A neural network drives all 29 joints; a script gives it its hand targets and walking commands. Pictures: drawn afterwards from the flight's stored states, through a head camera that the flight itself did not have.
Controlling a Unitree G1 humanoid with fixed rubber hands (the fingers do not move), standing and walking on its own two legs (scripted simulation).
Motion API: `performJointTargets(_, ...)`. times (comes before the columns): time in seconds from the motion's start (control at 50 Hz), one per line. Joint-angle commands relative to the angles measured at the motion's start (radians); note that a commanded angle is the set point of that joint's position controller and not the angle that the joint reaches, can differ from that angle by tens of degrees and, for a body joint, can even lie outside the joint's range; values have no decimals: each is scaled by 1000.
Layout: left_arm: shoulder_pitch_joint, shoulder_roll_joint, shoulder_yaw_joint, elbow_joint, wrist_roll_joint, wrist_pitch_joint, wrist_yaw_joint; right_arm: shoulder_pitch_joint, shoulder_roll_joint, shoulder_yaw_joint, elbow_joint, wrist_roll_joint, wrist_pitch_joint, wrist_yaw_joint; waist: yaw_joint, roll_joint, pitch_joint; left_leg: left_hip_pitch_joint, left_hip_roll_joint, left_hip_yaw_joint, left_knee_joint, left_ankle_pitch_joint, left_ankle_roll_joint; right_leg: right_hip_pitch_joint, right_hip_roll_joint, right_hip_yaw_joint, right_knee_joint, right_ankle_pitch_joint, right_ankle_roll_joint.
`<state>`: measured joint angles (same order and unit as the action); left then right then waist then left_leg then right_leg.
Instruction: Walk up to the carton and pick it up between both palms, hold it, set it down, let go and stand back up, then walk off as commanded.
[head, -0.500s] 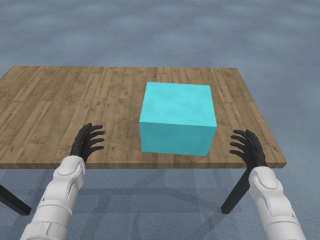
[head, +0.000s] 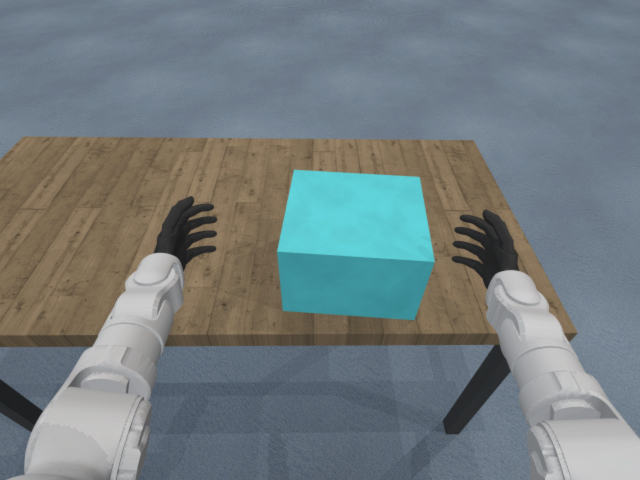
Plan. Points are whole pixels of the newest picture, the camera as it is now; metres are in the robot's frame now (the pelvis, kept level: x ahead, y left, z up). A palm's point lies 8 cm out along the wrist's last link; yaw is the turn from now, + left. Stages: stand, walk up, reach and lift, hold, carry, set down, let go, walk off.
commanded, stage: reach and lift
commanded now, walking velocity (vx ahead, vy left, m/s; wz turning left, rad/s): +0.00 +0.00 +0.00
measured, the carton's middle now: (352, 242) +0.55 -0.03 -0.05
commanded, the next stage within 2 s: none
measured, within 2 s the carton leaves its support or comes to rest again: neither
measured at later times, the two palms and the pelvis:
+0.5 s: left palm (180, 211) +0.45 +0.22 +0.11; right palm (484, 218) +0.45 -0.20 +0.12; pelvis +0.01 +0.00 +0.00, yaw +0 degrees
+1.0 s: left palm (185, 249) +0.44 +0.23 +0.04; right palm (477, 251) +0.45 -0.22 +0.04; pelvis +0.00 -0.01 -0.01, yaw +0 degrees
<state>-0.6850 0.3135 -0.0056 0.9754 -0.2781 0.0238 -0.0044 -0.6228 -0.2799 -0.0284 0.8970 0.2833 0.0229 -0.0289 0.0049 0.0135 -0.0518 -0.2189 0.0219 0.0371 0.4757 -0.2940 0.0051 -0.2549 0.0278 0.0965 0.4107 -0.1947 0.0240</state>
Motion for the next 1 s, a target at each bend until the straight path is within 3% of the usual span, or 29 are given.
performJointTargets(0.0,-559,196,-25,-44,-20,-67,-4,-544,-196,55,-112,68,-87,4,30,12,-455,50,-4,-26,7,633,-83,101,21,-120,3,400,-35)
performJointTargets(0.02,-604,187,-47,8,-26,-66,-9,-573,-208,55,-38,76,-82,6,7,3,-438,25,-7,-35,8,565,-76,73,26,-134,1,354,-30)
performJointTargets(0.1,-695,240,-20,117,-38,-83,-4,-697,-205,88,20,86,-84,-5,48,-7,-460,-51,-6,-21,6,546,-70,76,13,-120,3,358,-31)
performJointTargets(0.18,-772,218,-83,163,-83,-103,-20,-718,-219,103,139,106,-88,-6,-16,-2,-489,-17,0,-38,36,577,-79,28,18,-132,10,387,-23)
performJointTargets(0.2,-758,221,-69,179,-73,-100,-21,-694,-223,101,184,94,-88,-8,-5,8,-502,17,4,-46,35,580,-77,9,24,-138,2,338,-33)
performJointTargets(0.24,-857,245,-90,188,-87,-105,-9,-798,-226,109,145,121,-90,0,6,40,-557,-13,11,-42,43,594,-86,-43,24,-140,-2,286,-53)
performJointTargets(0.28,-789,252,-84,223,-89,-108,-6,-779,-232,104,134,113,-98,3,24,7,-584,-1,15,-37,59,651,-84,-15,24,-136,11,375,-44)
performJointTargets(0.4,-951,257,-98,248,-120,-118,-15,-868,-213,121,222,120,-88,-12,-8,1,-602,-23,11,-45,64,669,-81,-30,15,-141,12,413,-34)
performJointTargets(0.42,-932,296,-66,343,-108,-107,-21,-890,-226,119,265,111,-72,-10,32,-21,-580,-59,16,-32,59,658,-79,-10,7,-128,21,405,-35)
performJointTargets(0.46,-930,251,-147,293,-137,-141,-24,-896,-226,107,223,126,-101,-5,-23,14,-660,-66,2,-45,66,622,-74,-30,12,-141,41,453,-35)
performJointTargets(0.48,-928,269,-104,319,-139,-143,-22,-883,-215,131,240,122,-101,-10,3,-26,-618,-67,8,-52,64,642,-69,-20,15,-147,36,447,-24)
performJointTargets(0.5,-906,263,-96,336,-115,-149,-24,-849,-211,121,279,118,-103,-8,-17,-10,-604,-53,4,-45,60,682,-75,-33,12,-139,22,466,-26)
performJointTargets(0.52,-885,247,-94,410,-120,-142,-32,-849,-196,162,306,125,-97,-5,4,8,-589,-82,-2,-24,57,645,-73,-12,9,-142,31,474,-21)
performJointTargets(0.56,-846,241,-107,426,-130,-168,-41,-851,-180,166,272,123,-114,-6,19,-56,-572,-146,-4,-24,53,584,-54,31,5,-134,48,464,-18)
performJointTargets(0.58,-873,229,-131,371,-120,-182,-36,-824,-200,133,319,125,-130,-3,-24,9,-598,-83,10,-41,57,642,-73,-33,13,-149,45,418,-32)
performJointTargets(0.6,-849,221,-116,442,-116,-185,-39,-820,-191,98,337,94,-135,-13,-31,-32,-588,-110,7,-36,60,596,-79,-61,13,-149,38,385,-22)
performJointTargets(0.64,-852,209,-102,443,-108,-216,-33,-843,-159,154,260,93,-163,-7,31,-30,-653,-138,9,-24,78,631,-66,-30,1,-138,63,443,-20)
performJointTargets(0.66,-872,229,-124,430,-141,-234,-38,-850,-178,145,252,105,-179,-13,7,-30,-651,-136,1,-32,84,634,-69,-31,6,-147,72,475,-12)
performJointTargets(0.68,-816,224,-128,512,-143,-251,-51,-835,-156,163,230,104,-183,-8,16,-71,-651,-204,-13,-23,83,558,-48,-20,-6,-131,84,497,-12)
performJointTargets(0.7,-833,203,-151,469,-139,-278,-46,-816,-180,115,318,90,-195,-11,-43,-31,-650,-180,-8,-22,66,585,-60,-41,-5,-150,85,499,-8)
performJointTargets(0.72,-831,204,-139,497,-115,-285,-46,-771,-166,134,393,94,-192,-5,-21,8,-594,-162,2,-35,70,600,-70,-85,2,-153,77,398,-19)
performJointTargets(0.74,-864,207,-137,479,-134,-315,-39,-821,-148,131,319,83,-213,-3,7,-27,-683,-183,2,-22,80,605,-68,-89,2,-150,78,398,-15)
performJointTargets(0.82,-832,189,-146,520,-144,-373,-42,-788,-158,132,349,88,-269,-5,-18,-27,-793,-181,0,-34,126,668,-75,-81,-4,-161,112,486,-11)
performJointTargets(0.84,-830,189,-145,599,-135,-375,-54,-760,-144,159,385,99,-266,-6,-12,-22,-727,-240,-9,-25,109,606,-59,-99,-8,-156,115,476,-6)
performJointTargets(0.86,-854,187,-153,527,-143,-393,-52,-761,-146,157,390,104,-277,-1,-7,-18,-735,-203,3,-37,113,612,-63,-126,-9,-159,123,434,-7)
performJointTargets(0.9,-834,177,-138,564,-139,-413,-52,-763,-163,127,426,81,-299,1,-23,-48,-724,-227,12,-42,117,566,-64,-197,-5,-172,120,340,-6)
performJointTargets(0.92,-827,174,-163,560,-146,-427,-53,-780,-138,141,359,83,-315,1,-8,-23,-784,-244,2,-26,135,591,-68,-177,-8,-156,132,403,-10)
performJointTargets(0.94,-809,165,-157,625,-132,-423,-51,-773,-149,124,397,78,-312,6,-11,-32,-778,-233,6,-31,129,558,-70,-222,-1,-164,127,357,-8)
performJointTargets(0.98,-829,180,-149,583,-154,-458,-61,-784,-119,151,297,79,-351,-6,10,-70,-860,-294,-9,-19,143,549,-58,-93,-14,-155,151,481,4)
